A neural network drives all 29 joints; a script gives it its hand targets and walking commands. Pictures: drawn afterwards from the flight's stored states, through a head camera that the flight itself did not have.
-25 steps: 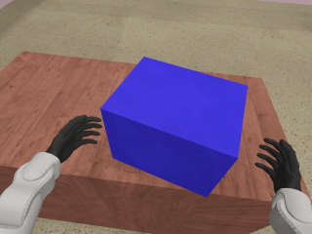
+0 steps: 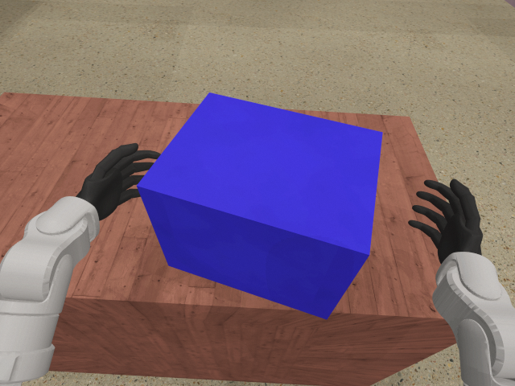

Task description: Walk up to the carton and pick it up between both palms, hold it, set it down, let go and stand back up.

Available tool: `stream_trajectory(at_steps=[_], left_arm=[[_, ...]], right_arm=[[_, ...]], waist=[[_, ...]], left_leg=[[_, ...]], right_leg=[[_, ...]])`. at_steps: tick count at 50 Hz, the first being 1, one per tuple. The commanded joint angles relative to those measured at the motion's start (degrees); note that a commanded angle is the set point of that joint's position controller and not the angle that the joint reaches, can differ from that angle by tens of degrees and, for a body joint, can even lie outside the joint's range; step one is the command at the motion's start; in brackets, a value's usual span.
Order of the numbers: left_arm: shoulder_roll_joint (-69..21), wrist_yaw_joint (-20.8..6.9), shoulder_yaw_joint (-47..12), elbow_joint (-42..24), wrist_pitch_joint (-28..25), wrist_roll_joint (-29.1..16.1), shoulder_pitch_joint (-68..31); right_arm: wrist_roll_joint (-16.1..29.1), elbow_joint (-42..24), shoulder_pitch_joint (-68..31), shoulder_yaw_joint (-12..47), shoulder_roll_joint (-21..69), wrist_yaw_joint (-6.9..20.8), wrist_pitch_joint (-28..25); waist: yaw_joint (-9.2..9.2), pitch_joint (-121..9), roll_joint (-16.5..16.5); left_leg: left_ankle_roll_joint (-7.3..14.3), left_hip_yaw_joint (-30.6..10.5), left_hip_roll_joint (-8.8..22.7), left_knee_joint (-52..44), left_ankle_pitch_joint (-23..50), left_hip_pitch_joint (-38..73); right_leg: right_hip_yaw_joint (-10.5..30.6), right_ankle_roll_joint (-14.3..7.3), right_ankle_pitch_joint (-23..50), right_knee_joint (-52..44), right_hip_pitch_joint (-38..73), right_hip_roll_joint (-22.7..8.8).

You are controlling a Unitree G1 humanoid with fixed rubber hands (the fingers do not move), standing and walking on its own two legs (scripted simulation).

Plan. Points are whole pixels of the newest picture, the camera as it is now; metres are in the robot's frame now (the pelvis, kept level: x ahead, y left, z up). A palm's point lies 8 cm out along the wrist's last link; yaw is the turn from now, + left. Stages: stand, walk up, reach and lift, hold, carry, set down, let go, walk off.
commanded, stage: reach and lift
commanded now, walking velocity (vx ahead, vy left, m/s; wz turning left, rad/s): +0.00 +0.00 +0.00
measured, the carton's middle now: (267, 204) +0.37 +0.00 +0.06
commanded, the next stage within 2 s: none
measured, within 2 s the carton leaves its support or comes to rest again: neither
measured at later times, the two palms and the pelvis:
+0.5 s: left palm (120, 120) +0.40 +0.20 +0.21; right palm (480, 197) +0.29 -0.25 +0.19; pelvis -0.01 +0.00 +0.00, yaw +0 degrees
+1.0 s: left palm (139, 92) +0.44 +0.18 +0.22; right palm (477, 176) +0.32 -0.26 +0.19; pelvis -0.02 +0.00 +0.00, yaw +0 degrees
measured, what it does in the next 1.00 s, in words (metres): stands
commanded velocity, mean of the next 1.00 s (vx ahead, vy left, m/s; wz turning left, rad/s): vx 0.00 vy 0.00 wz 0.00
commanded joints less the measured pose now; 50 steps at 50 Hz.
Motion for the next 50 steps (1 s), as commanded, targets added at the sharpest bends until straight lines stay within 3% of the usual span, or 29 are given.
stream_trajectory(at_steps=[1,2,4,6,8,9,10,13,14,15,17,19,20,22,23,27,29,30,32,33,36,37,38,45,46,47,48,49,50], left_arm=[[18.63,0.68,10.90,-2.93,-2.24,-3.57,-24.55],[17.22,0.76,9.91,-5.35,-2.43,-4.08,-22.76],[15.57,0.01,8.49,3.76,-1.09,-4.26,-22.16],[17.46,-0.77,7.23,4.24,-1.22,-3.70,-27.53],[16.99,-0.73,6.97,8.37,-1.67,-4.95,-31.53],[17.99,-0.34,8.12,4.45,-2.20,-3.79,-32.73],[17.34,0.05,6.79,3.25,-1.87,-3.91,-33.20],[16.20,-1.05,6.45,12.78,-0.38,-2.11,-30.43],[19.72,-0.46,7.30,13.07,-0.33,-3.51,-40.24],[19.54,-0.57,7.68,12.87,-0.40,-2.18,-37.11],[18.09,-0.54,5.81,15.74,-0.56,-2.62,-41.43],[18.87,-1.12,2.33,22.97,-1.50,-5.27,-46.95],[17.61,-1.43,2.85,25.85,-2.14,-4.47,-45.86],[17.17,-0.72,2.14,16.38,-3.47,-4.25,-46.76],[15.87,-1.03,2.29,18.75,-2.41,-2.54,-45.46],[19.16,-1.13,1.66,29.46,-2.51,-2.16,-57.32],[16.69,-1.86,-0.59,32.05,-3.24,-3.88,-52.25],[16.86,-1.07,0.16,30.38,-4.34,-3.03,-57.15],[17.17,-0.83,0.05,30.02,-4.99,-2.36,-57.92],[17.87,-0.73,-0.43,29.52,-5.33,-4.51,-58.39],[17.75,-1.52,-0.80,41.99,-5.98,-1.39,-60.96],[16.74,-1.65,-2.47,38.80,-6.38,-2.94,-61.88],[16.54,-1.13,-3.80,36.60,-7.77,-3.90,-64.74],[14.23,-2.03,-4.57,47.90,-12.51,-2.51,-65.57],[14.68,-2.13,-5.59,50.92,-12.72,-2.86,-65.86],[13.70,-2.49,-5.82,56.29,-13.16,-0.99,-64.65],[13.34,-2.48,-5.87,55.10,-14.04,-1.23,-66.25],[11.78,-2.05,-6.42,50.77,-14.50,-0.75,-62.46],[11.08,-1.82,-4.66,54.17,-15.69,0.45,-61.66]], right_arm=[[2.42,-7.07,-19.38,-1.77,-11.46,0.69,-2.44],[2.31,-6.17,-18.32,-4.30,-13.17,0.46,-2.58],[1.28,2.05,-17.61,-3.54,-11.24,0.12,-2.20],[2.55,3.41,-21.48,-4.06,-11.17,-0.35,-1.60],[1.95,3.15,-27.73,-3.80,-10.82,0.04,-2.00],[2.08,3.22,-26.47,-3.84,-10.07,0.29,-2.35],[1.54,2.03,-27.87,-4.97,-13.43,0.44,-3.12],[3.20,7.46,-27.00,-0.56,-10.91,0.48,-2.92],[3.36,6.20,-36.66,-2.93,-13.68,0.63,-2.90],[3.49,6.68,-34.25,-3.20,-14.79,0.93,-3.23],[3.27,8.99,-37.86,-2.68,-13.15,0.80,-3.14],[2.85,12.53,-43.95,-1.86,-13.65,1.14,-2.53],[3.63,13.99,-41.78,-0.43,-10.76,0.93,-3.01],[3.92,9.67,-41.29,-1.34,-11.10,1.40,-4.81],[3.52,14.88,-40.16,-2.06,-13.09,1.31,-5.04],[2.92,22.97,-50.45,-1.06,-13.66,1.66,-4.25],[4.26,21.16,-49.24,1.41,-11.21,2.10,-4.86],[3.26,21.45,-53.21,-1.87,-12.48,2.51,-6.04],[3.39,23.51,-54.18,0.08,-12.33,2.94,-7.01],[4.46,20.45,-54.64,-0.52,-13.35,3.01,-7.41],[3.80,30.24,-56.97,1.49,-11.79,2.90,-7.20],[4.10,27.31,-59.84,1.54,-12.37,2.90,-7.99],[2.26,30.35,-59.91,-1.15,-13.36,3.24,-8.83],[2.03,38.77,-63.24,1.53,-9.48,4.11,-11.85],[2.77,38.81,-62.97,2.57,-9.53,3.80,-12.34],[1.23,43.23,-61.66,2.68,-9.63,3.63,-12.79],[2.39,42.27,-62.80,4.59,-8.97,3.96,-13.21],[1.93,39.91,-60.50,4.47,-7.93,4.22,-14.88],[0.76,46.47,-58.34,3.62,-9.21,4.22,-15.96]], waist=[[-2.52,-17.11,4.65],[-5.22,-16.39,5.29],[-6.63,-12.68,4.05],[-6.85,-12.28,6.42],[-6.52,-13.54,2.25],[-7.03,-17.56,4.48],[-7.51,-19.95,2.00],[-6.26,-14.93,2.55],[-6.98,-13.99,2.86],[-7.22,-18.42,3.88],[-6.96,-16.35,2.89],[-9.32,-16.09,0.99],[-8.57,-15.75,-0.82],[-10.41,-23.63,2.75],[-10.68,-22.22,4.97],[-9.49,-18.28,2.39],[-9.57,-18.77,-0.99],[-11.11,-23.03,2.24],[-10.24,-22.78,3.99],[-10.86,-25.20,1.44],[-10.37,-19.62,2.30],[-11.07,-22.82,0.37],[-13.88,-23.93,3.86],[-12.51,-19.97,2.42],[-12.98,-22.12,-1.00],[-13.78,-18.50,-0.56],[-11.35,-20.88,0.38],[-11.81,-23.73,1.45],[-11.85,-19.31,2.69]], left_leg=[[2.04,0.91,-1.96,-4.90,13.01,-6.64],[1.31,0.54,-1.10,-4.86,15.65,-4.43],[2.04,0.61,-1.92,-5.21,12.57,-6.11],[2.22,0.52,-1.35,-6.07,10.01,-6.65],[2.99,0.69,-1.77,-5.41,6.77,-8.06],[3.01,0.32,-0.66,-5.47,10.70,-5.74],[2.41,-0.55,-0.66,-5.13,12.59,-4.85],[3.22,0.54,-1.79,-5.30,13.42,-6.94],[3.31,0.50,-1.90,-5.50,7.22,-8.92],[3.33,0.73,-1.61,-6.09,11.79,-6.74],[3.45,1.05,-1.81,-6.17,6.35,-8.34],[5.07,0.00,-1.79,-6.46,3.40,-10.11],[5.36,0.35,-1.71,-5.89,3.84,-9.53],[4.72,-0.02,-1.26,-5.18,14.08,-6.38],[3.24,0.23,-1.29,-4.76,17.05,-4.29],[3.80,0.77,-1.81,-5.00,7.94,-8.22],[5.14,0.35,-1.69,-5.99,7.74,-9.73],[4.26,-0.15,-1.38,-4.74,9.35,-7.98],[3.27,0.13,-1.35,-4.70,12.37,-8.28],[3.95,-0.52,-1.94,-3.90,15.37,-8.02],[4.37,0.56,-2.60,-5.13,7.62,-11.20],[4.30,-0.09,-1.85,-5.16,9.63,-9.53],[3.59,-0.71,-1.34,-5.38,11.97,-7.41],[4.05,-0.33,-1.88,-4.49,9.77,-10.48],[4.36,-0.12,-2.68,-4.09,10.20,-10.10],[4.55,-0.15,-2.71,-5.35,6.81,-12.10],[4.41,0.59,-2.90,-4.45,7.41,-11.89],[3.73,0.82,-2.73,-3.78,12.20,-10.27],[3.08,1.03,-2.71,-4.51,12.59,-10.04]], right_leg=[[3.90,-0.95,26.41,-0.15,15.24,-0.86],[2.69,-1.35,28.24,0.07,14.91,-0.25],[2.77,-1.09,28.72,-0.88,14.57,-0.79],[3.58,-1.17,23.99,-1.58,14.12,-1.20],[3.51,-1.14,21.63,-1.73,13.20,-0.71],[3.09,-1.52,24.17,-0.88,14.53,-0.81],[2.02,-0.92,27.98,-0.03,15.22,-0.28],[2.70,-0.20,32.28,0.24,16.22,-0.61],[2.67,-1.08,24.25,-0.60,14.06,-0.92],[2.07,-0.98,28.03,-0.32,16.52,-0.65],[2.96,-0.77,23.62,-0.75,14.78,-0.85],[2.52,-0.98,22.80,-0.68,13.44,-1.30],[3.02,-0.21,23.64,-0.82,12.97,-1.44],[2.28,-0.79,33.51,0.69,18.75,-0.52],[2.34,-0.85,35.91,0.12,17.94,-0.10],[1.87,-0.60,26.45,-0.57,14.78,0.22],[2.17,-0.01,27.85,-0.64,15.30,-0.32],[1.44,-0.73,28.30,0.26,16.11,-0.17],[0.51,-0.67,29.17,0.22,17.10,0.33],[1.16,-0.52,33.87,1.17,17.90,0.17],[1.86,0.29,31.42,0.26,17.07,-1.15],[1.27,-0.02,30.65,-0.25,17.20,-0.30],[0.06,-0.85,29.97,-0.45,15.90,0.16],[0.39,-0.55,28.43,-0.47,14.76,-1.05],[0.50,0.00,32.14,-0.63,15.81,-0.83],[0.72,0.10,31.46,-0.40,15.46,-0.55],[0.92,0.31,29.15,-0.36,15.60,-0.13],[0.05,0.13,32.33,0.22,17.61,0.37],[-1.14,0.35,30.20,-0.01,14.44,0.75]])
